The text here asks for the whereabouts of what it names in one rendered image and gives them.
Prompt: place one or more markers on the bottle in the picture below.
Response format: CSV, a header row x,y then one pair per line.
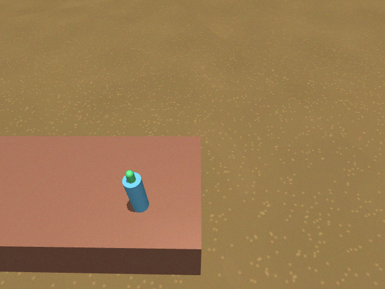
x,y
134,187

